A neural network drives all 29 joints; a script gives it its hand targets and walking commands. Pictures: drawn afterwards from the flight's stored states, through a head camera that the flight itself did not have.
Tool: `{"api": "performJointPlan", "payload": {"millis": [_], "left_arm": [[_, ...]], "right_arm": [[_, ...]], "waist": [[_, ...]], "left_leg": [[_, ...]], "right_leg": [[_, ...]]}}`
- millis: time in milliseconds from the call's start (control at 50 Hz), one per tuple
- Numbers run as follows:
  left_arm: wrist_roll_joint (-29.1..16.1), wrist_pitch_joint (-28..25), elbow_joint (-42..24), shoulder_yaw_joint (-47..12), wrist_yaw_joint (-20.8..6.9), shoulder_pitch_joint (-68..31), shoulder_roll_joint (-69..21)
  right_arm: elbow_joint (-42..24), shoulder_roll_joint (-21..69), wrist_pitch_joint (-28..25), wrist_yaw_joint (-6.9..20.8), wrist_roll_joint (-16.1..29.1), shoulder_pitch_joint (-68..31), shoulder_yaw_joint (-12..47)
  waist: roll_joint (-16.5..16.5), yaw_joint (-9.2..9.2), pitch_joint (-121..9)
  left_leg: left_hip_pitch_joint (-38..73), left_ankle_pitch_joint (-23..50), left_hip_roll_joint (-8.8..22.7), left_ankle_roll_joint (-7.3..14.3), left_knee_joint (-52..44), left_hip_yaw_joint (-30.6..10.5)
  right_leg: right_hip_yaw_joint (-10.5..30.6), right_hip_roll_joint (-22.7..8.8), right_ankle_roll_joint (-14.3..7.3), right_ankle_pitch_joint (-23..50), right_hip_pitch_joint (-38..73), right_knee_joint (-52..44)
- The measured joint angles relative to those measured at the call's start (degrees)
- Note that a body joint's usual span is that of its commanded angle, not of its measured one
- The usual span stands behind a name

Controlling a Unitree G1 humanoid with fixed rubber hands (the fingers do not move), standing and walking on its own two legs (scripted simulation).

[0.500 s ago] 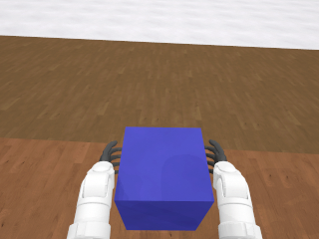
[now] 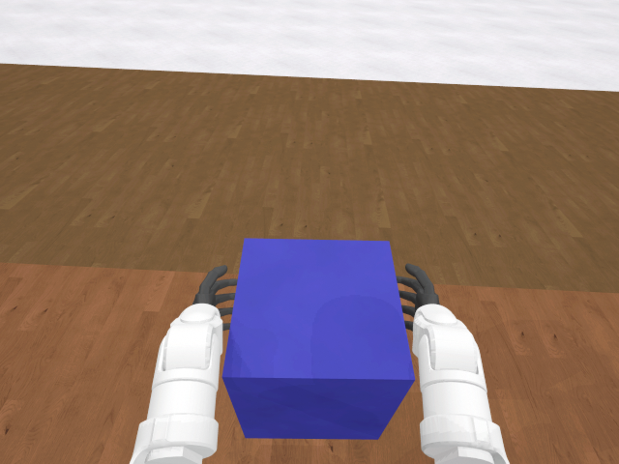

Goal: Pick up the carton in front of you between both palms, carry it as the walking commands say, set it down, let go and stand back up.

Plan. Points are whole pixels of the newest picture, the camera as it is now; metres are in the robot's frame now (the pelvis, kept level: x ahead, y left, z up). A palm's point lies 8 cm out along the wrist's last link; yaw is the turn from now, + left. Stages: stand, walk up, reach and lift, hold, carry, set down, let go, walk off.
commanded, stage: hold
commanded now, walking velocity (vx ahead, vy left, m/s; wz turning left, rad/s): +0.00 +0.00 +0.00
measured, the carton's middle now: (314, 343) +0.30 +0.00 -0.03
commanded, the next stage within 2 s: carry in 0.32 s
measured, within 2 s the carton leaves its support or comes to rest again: neither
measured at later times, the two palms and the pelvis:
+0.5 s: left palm (216, 299) +0.31 +0.14 +0.06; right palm (432, 302) +0.31 -0.16 +0.06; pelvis +0.03 -0.01 -0.01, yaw -2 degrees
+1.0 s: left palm (263, 207) +0.49 +0.09 +0.07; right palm (441, 221) +0.47 -0.21 +0.07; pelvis +0.26 -0.05 -0.02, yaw -2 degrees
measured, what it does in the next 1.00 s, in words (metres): walks ahead: left foot, then right foot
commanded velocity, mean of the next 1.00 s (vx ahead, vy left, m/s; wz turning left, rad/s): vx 0.36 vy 0.00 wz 0.00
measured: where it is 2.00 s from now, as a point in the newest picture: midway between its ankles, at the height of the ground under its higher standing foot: (321, 311)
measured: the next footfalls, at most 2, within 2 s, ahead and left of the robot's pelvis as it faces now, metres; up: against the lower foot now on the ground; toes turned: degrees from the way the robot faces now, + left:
left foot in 0.70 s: +0.15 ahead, +0.08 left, +0.00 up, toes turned +8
right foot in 1.00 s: +0.40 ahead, -0.15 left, +0.00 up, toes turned -13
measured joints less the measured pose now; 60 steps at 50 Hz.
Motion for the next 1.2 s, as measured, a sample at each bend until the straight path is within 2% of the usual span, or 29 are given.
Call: {"api": "performJointPlan", "payload": {"millis": [300, 380, 440, 500, 560, 600, 640, 700, 740, 800, 840, 880, 960, 1000, 1020, 1040, 1080, 1120, 1160, 1200], "left_arm": [[-0.82, 0.55, -1.62, -1.79, 0.29, 2.08, 0.49], [-1.6, 1.16, -3.42, -2.61, 0.58, 3.18, 0.73], [-3.1, 2.39, -7.49, -3.64, 0.98, 4.73, 1.05], [-5.23, 4.06, -13.2, -4.61, 1.73, 6.16, 1.28], [-7.22, 6.69, -18.47, -6.35, 2.53, 7.25, 1.38], [-7.87, 8.57, -21.48, -8.0, 3.22, 7.73, 1.4], [-8.69, 10.79, -25.36, -8.95, 3.79, 8.9, 1.53], [-10.05, 14.42, -32.34, -9.74, 4.83, 11.26, 1.68], [-11.06, 16.59, -37.04, -9.29, 5.48, 13.54, 1.82], [-12.85, 19.83, -40.69, -9.04, 6.9, 17.21, 1.69], [-13.85, 21.69, -41.76, -9.46, 7.27, 18.96, 1.55], [-14.86, 22.67, -42.53, -9.85, 7.46, 20.02, 1.42], [-15.98, 22.33, -44.39, -10.41, 8.24, 21.29, 1.24], [-16.32, 21.85, -45.14, -10.48, 9.23, 21.41, 1.23], [-16.46, 21.52, -45.01, -10.65, 9.71, 21.11, 1.25], [-16.49, 20.96, -43.92, -10.97, 10.2, 20.54, 1.31], [-16.63, 20.58, -41.77, -11.16, 10.94, 19.66, 1.44], [-17.1, 20.9, -41.66, -10.84, 10.95, 20.15, 1.36], [-17.58, 21.22, -42.66, -10.54, 10.18, 21.29, 1.2], [-17.66, 21.39, -43.99, -10.48, 9.57, 22.21, 1.11]], "right_arm": [[-1.67, -0.52, 0.71, -0.24, 0.72, 2.03, 1.93], [-3.43, -0.74, 1.48, -0.68, 1.57, 3.02, 3.09], [-7.26, -1.04, 2.77, -1.42, 3.1, 4.41, 4.97], [-13.1, -1.29, 4.69, -2.49, 4.95, 5.86, 6.92], [-20.01, -1.67, 7.83, -3.16, 6.68, 7.99, 7.74], [-24.4, -1.86, 9.85, -3.49, 7.84, 9.58, 7.71], [-28.14, -1.94, 12.03, -3.89, 9.13, 10.61, 8.06], [-33.39, -2.0, 15.18, -4.9, 10.89, 11.77, 9.38], [-35.73, -1.95, 16.88, -5.5, 11.82, 12.43, 11.05], [-37.84, -2.02, 19.55, -6.74, 12.8, 15.42, 13.24], [-40.05, -1.91, 21.41, -7.76, 13.55, 18.36, 13.61], [-42.2, -1.73, 22.78, -8.59, 14.47, 20.51, 13.48], [-45.29, -1.57, 23.63, -10.1, 16.45, 22.1, 12.98], [-46.44, -1.58, 23.69, -10.78, 17.22, 22.05, 12.84], [-46.85, -1.63, 23.67, -11.06, 17.54, 21.9, 12.53], [-46.64, -1.7, 23.59, -11.28, 17.84, 21.64, 11.89], [-45.43, -1.76, 23.81, -11.66, 18.38, 20.99, 10.91], [-44.52, -1.78, 24.13, -11.63, 18.74, 20.69, 10.86], [-44.03, -1.74, 23.82, -11.15, 18.78, 21.0, 11.27], [-44.28, -1.64, 23.11, -10.29, 18.28, 21.7, 11.85]], "waist": [[0.07, 0.0, -0.31], [0.18, 0.43, -3.66], [0.33, 0.69, -5.79], [0.99, 0.78, -6.96], [2.11, 0.36, -8.59], [1.25, -0.03, -9.48], [-0.19, -0.1, -9.79], [-1.81, 0.26, -9.47], [-2.63, 0.99, -9.7], [-0.81, 0.77, -10.79], [0.64, 0.23, -11.0], [1.66, -0.54, -10.6], [2.44, -1.86, -9.42], [2.54, -2.04, -8.86], [2.88, -2.07, -8.69], [3.4, -1.75, -8.78], [2.71, -0.75, -8.74], [1.7, 0.25, -8.34], [0.97, 1.27, -8.05], [0.35, 2.2, -7.87]], "left_leg": [[1.16, 0.04, 0.18, -0.01, -1.33, 0.08], [-4.16, -4.09, 0.65, 0.06, 3.29, 1.83], [-7.22, -6.73, 1.61, 0.07, 5.26, 3.87], [-9.31, -5.09, 2.79, -0.55, 7.39, 4.65], [-11.49, -10.12, 4.54, -0.5, 12.09, 4.99], [-14.15, -14.42, 4.8, -0.35, 16.41, 8.05], [-16.05, -16.22, 4.01, -0.09, 16.65, 11.25], [-15.27, -10.18, 2.28, 0.31, 7.83, 16.06], [-13.32, -2.21, 1.75, 2.31, 5.22, 17.79], [-11.18, -6.51, 2.91, 2.84, 5.69, 18.11], [-8.34, -7.39, 3.74, 2.19, 2.88, 17.66], [-5.06, -7.26, 4.5, 1.34, -0.28, 17.18], [0.72, -10.04, 5.82, -0.54, -2.33, 16.61], [2.52, -14.04, 6.93, -1.89, 1.05, 16.16], [2.36, -16.83, 7.99, -2.33, 4.99, 15.79], [0.21, -17.66, 9.36, -2.14, 11.59, 15.26], [-7.38, -17.06, 8.97, -1.05, 28.32, 12.09], [-14.96, -14.24, 8.07, 0.28, 39.58, 11.02], [-20.77, -10.1, 8.0, 0.87, 41.99, 11.38], [-24.89, -6.57, 8.1, 0.9, 39.01, 12.07]], "right_leg": [[-0.13, -0.04, -0.18, 0.01, 1.06, -1.17], [-1.21, -0.47, -0.31, -4.55, -4.8, 4.21], [-3.44, -1.71, -0.76, -9.33, -8.79, 7.82], [-5.97, -2.38, -0.99, -8.04, -10.92, 9.72], [-8.49, -2.08, -0.57, -6.51, -10.53, 8.88], [-9.43, -2.63, -0.91, -8.08, -9.91, 8.18], [-9.51, -3.67, -0.93, -8.49, -8.71, 6.17], [-8.94, -5.04, -0.45, -9.9, -7.03, 5.48], [-8.9, -5.94, -0.59, -13.09, -8.71, 11.68], [-11.61, -5.34, -1.54, -17.57, -16.54, 27.86], [-13.52, -5.14, -1.63, -17.86, -21.07, 30.95], [-15.05, -5.25, -1.27, -14.41, -24.12, 27.14], [-17.77, -5.31, -0.93, -3.27, -26.19, 13.73], [-20.43, -4.92, -1.04, -0.18, -24.38, 8.27], [-21.51, -4.58, -2.52, 3.04, -23.32, 8.25], [-22.49, -4.27, -4.22, 3.05, -23.31, 10.61], [-23.14, -4.21, -6.27, -1.02, -22.17, 12.51], [-23.24, -4.06, -5.95, -2.08, -19.27, 9.77], [-23.06, -3.71, -5.49, -1.63, -15.72, 5.45], [-22.65, -3.55, -5.37, -1.31, -12.07, 1.19]]}}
